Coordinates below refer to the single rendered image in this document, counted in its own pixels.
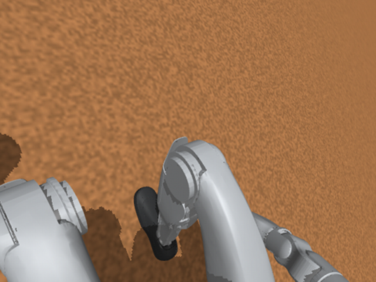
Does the right robot hand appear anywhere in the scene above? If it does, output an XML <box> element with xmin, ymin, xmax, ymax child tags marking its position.
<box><xmin>252</xmin><ymin>212</ymin><xmax>279</xmax><ymax>246</ymax></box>

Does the right robot arm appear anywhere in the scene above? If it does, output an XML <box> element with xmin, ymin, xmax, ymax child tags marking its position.
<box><xmin>266</xmin><ymin>227</ymin><xmax>349</xmax><ymax>282</ymax></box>

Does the right robot foot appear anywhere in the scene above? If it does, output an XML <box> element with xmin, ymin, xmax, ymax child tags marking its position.
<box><xmin>134</xmin><ymin>187</ymin><xmax>177</xmax><ymax>261</ymax></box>

